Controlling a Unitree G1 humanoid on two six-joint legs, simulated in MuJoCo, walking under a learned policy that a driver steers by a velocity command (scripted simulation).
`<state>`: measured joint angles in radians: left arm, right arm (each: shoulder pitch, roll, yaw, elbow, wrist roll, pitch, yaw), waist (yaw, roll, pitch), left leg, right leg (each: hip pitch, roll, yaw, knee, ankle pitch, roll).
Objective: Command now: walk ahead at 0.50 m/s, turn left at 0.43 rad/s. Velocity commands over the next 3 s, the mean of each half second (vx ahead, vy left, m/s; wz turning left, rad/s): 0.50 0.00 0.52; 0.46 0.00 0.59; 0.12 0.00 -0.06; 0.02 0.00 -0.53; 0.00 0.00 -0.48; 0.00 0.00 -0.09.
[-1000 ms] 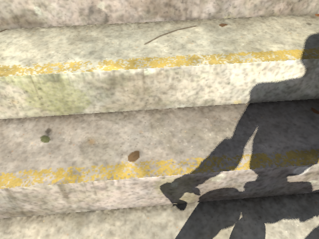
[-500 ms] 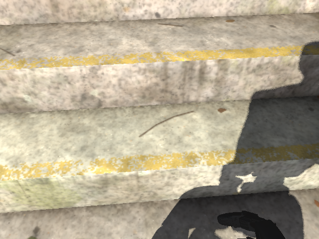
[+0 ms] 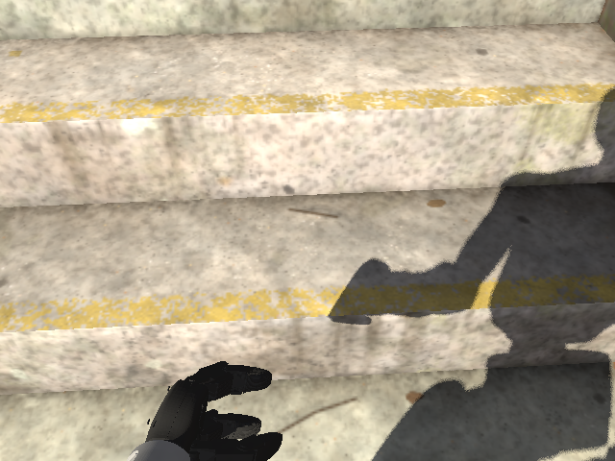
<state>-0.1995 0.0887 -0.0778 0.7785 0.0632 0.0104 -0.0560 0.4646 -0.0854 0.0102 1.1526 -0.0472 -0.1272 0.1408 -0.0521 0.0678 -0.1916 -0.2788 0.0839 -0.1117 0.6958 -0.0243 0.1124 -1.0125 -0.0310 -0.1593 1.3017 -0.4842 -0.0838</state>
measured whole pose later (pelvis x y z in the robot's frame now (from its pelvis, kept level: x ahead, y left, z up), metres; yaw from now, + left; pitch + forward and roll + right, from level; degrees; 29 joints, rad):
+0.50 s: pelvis +0.25 +0.01 +0.14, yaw +15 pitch +9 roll +3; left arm 0.56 0.03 -0.08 1.22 0.11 -0.10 -0.11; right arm -0.14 -0.09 0.06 0.84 -0.02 0.08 0.11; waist 0.06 -0.06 -0.17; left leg -1.34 0.11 0.14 1.65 -0.25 0.26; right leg 0.05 -0.10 -0.37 0.12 -0.28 0.01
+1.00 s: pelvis +0.51 +0.10 +0.35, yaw +33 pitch +7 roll -3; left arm -0.06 0.12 -0.07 0.70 0.01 -0.01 -0.04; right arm 0.46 -0.17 0.01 1.06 -0.01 -0.12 0.10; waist -0.06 0.08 -0.16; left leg -0.21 -0.02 -0.18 0.39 -0.17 0.09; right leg -1.05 0.02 -0.04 1.41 -0.47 -0.03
